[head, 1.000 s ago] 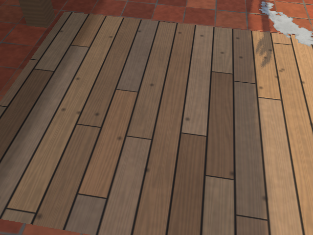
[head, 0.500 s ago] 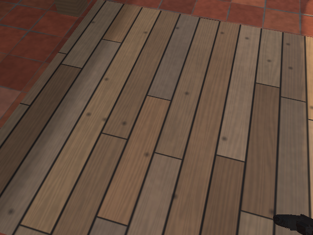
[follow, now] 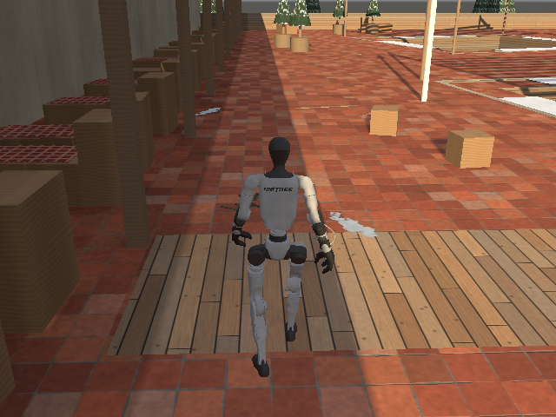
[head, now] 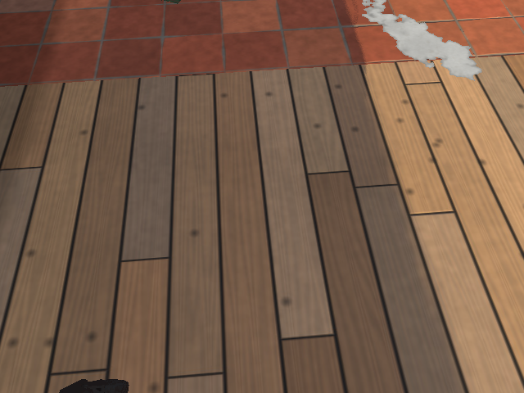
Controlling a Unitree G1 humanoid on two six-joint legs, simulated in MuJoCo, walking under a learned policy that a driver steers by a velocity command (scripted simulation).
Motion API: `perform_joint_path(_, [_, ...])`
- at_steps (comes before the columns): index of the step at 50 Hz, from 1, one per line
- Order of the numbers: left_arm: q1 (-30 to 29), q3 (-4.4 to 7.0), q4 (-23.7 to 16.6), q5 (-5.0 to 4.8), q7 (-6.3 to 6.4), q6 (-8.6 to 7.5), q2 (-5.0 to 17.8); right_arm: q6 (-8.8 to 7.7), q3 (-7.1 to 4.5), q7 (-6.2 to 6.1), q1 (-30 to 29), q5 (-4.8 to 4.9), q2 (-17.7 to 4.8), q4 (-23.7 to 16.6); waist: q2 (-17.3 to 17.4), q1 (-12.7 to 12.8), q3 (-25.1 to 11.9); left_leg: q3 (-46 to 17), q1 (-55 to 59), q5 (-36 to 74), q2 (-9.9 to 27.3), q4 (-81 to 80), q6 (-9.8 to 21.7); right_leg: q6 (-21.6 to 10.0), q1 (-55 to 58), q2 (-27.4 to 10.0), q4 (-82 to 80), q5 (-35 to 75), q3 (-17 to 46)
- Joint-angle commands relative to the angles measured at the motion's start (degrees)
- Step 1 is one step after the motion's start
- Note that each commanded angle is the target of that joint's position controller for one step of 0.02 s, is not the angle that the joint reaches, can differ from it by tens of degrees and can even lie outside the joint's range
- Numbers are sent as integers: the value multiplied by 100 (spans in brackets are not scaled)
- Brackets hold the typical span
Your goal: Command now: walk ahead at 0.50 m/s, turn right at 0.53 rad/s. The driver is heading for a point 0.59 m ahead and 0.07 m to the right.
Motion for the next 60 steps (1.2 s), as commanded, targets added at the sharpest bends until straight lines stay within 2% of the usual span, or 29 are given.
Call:
perform_joint_path(1, [2137,680,78,-24,217,65,1898,-143,-5,1,181,-165,-386,-729,-991,803,-1721,-408,-3582,1566,200,4722,12,-1333,4809,-1239,-308,-697,2956])
perform_joint_path(2, [2140,594,-97,26,204,-3,1774,-422,66,98,10,-27,-427,-867,-800,831,-2540,-1807,-4721,-752,-530,5792,7,-2013,5610,-2001,-1318,-1275,5410])
perform_joint_path(3, [2027,486,-77,77,200,-55,1382,-592,-44,181,-714,200,-810,-1055,-381,1048,-1906,-2217,-5299,-289,-145,5806,146,-1621,5254,-1819,-1588,-1106,4630])
perform_joint_path(4, [1698,437,-108,52,201,-106,1182,-676,-21,189,-887,230,-792,-1132,-77,836,-1202,-2146,-5287,242,126,5296,243,-1379,4380,-1566,-1617,-699,3763])
perform_joint_path(5, [1284,389,-191,43,203,-126,1015,-687,-41,141,-876,104,-756,-1062,249,537,-781,-2094,-4954,547,346,4732,211,-1183,3482,-1296,-1666,-140,3157])
perform_joint_path(6, [1011,328,-298,91,220,-134,833,-628,-95,113,-795,-2,-831,-1022,177,332,-582,-2091,-4533,749,484,4385,150,-1107,2841,-1103,-1788,388,2751])
perform_joint_path(10, [1013,368,-379,90,332,-146,1000,-379,-71,99,-777,-122,-602,-1146,-27,134,-408,-1895,-4043,1289,511,3400,-229,-1109,1738,-806,-2072,1239,2102])
perform_joint_path(15, [1430,413,-305,32,461,-38,1130,-409,51,150,-1881,-66,-367,-1486,-323,594,-272,-1748,-3517,3158,56,1175,-371,-628,1325,-356,-1900,401,1711])
perform_joint_path(20, [1815,361,-136,35,485,6,971,-533,-31,301,-2030,10,-668,-1578,-530,649,-309,-1943,-3396,2986,33,505,-88,-478,2199,-863,-1290,-72,2374])
perform_joint_path(22, [1728,356,-125,68,479,33,965,-580,-94,307,-1607,-7,-762,-1483,-670,368,-332,-1785,-2918,2577,-23,301,168,-350,2357,-903,-894,411,2467])
perform_joint_path(23, [1722,298,-147,93,462,30,812,-607,-180,277,-1086,-57,-919,-1353,-596,114,-641,-1750,-2130,2533,-6,208,363,-203,2302,-623,-247,967,2289])
perform_joint_path(24, [1763,184,-246,166,449,20,560,-625,-250,242,-261,-139,-1198,-1279,-99,-230,-1425,-2589,-774,2496,810,355,737,8,1734,-287,1242,390,1912])
perform_joint_path(25, [2649,80,-296,-9,442,-57,200,-549,-411,276,388,-165,-1731,-991,1821,42,-2118,-5256,1112,1193,1983,-201,1754,462,-315,603,3270,-1973,1211])
perform_joint_path(26, [2523,129,-211,-67,454,-91,675,-528,-297,329,465,24,-1208,-966,1574,-133,-1883,-6221,1181,-279,2144,-729,1772,503,-1220,395,4005,-2796,1505])
perform_joint_path(27, [1820,220,-308,-81,449,-96,1015,-500,-194,313,160,48,-861,-1022,938,-268,-1063,-5421,542,-363,1932,-798,1519,481,-1526,150,4225,-2325,1505])
perform_joint_path(29, [1098,202,-519,92,446,-133,899,-425,-99,296,-344,-62,-662,-1067,383,-86,-344,-4202,-673,914,1463,-943,1368,484,-1356,-264,3719,-1634,1133])
perform_joint_path(32, [1264,182,-482,107,413,-107,622,-453,-20,279,-509,-87,-511,-1016,684,227,-312,-3252,-1313,3355,1135,-1070,1348,605,-668,-467,2973,-1462,912])
perform_joint_path(34, [1180,111,-532,160,432,-78,407,-457,-50,251,-497,-62,-661,-909,598,292,-377,-2697,-1454,5132,1122,-995,1427,765,-484,-432,2266,-1409,735])
perform_joint_path(36, [993,37,-552,179,422,-70,255,-378,-95,195,-542,-32,-834,-836,620,260,-536,-2209,-1565,5659,973,-966,1341,832,-97,-379,1460,-751,583])
perform_joint_path(41, [372,71,-633,149,347,-54,372,-199,-76,142,-229,39,-865,-582,695,21,-637,-1955,-1351,5144,888,-757,1098,743,546,-111,132,504,525])
perform_joint_path(45, [754,210,-493,259,340,-101,649,-134,-39,122,-311,79,-788,-490,491,348,-759,-2026,-1360,4458,682,192,723,353,1670,-26,-990,1312,521])
perform_joint_path(46, [1041,289,-488,322,399,-102,1009,-185,29,124,-169,-56,-613,-529,52,373,-1157,-1817,-1786,3599,369,886,439,91,2595,-697,-734,3486,1100])
perform_joint_path(47, [1148,257,-509,411,448,-28,1048,-227,178,151,556,-145,-193,-449,-867,119,-1840,-1660,-2791,1207,-27,1976,82,-793,3927,-1805,-333,4945,2149])
perform_joint_path(48, [1304,144,-431,336,423,52,578,-149,193,155,474,-92,-312,-389,-1118,355,-2152,-1896,-3067,-1021,-65,2723,-129,-1207,3873,-2128,-598,4419,2724])
perform_joint_path(49, [1182,72,-362,244,375,82,418,-42,114,155,176,-7,-585,-454,-855,363,-1769,-2010,-3335,-1353,53,3000,-198,-1061,3446,-1932,-853,3103,2702])
perform_joint_path(51, [602,82,-370,224,338,109,539,203,55,48,-193,-20,-634,-479,-497,239,-1041,-1967,-3417,-867,216,2994,-306,-719,2421,-1634,-1314,1338,2387])
perform_joint_path(53, [79,128,-383,296,360,136,664,353,50,-35,-114,-53,-546,-415,-724,-5,-778,-1885,-2716,-245,265,2467,-380,-518,1395,-1316,-1638,505,1968])
perform_joint_path(58, [39,64,-131,230,419,194,408,318,101,-8,-37,-142,-277,-174,-591,-85,-850,-1524,-1368,1714,57,650,-171,-155,844,-801,-1527,-1133,1275])
perform_joint_path(60, [364,21,67,273,400,185,304,310,74,-26,-332,-217,-607,-355,-132,131,-429,-2004,-1498,1742,514,81,97,355,664,-457,-1355,-2270,1132])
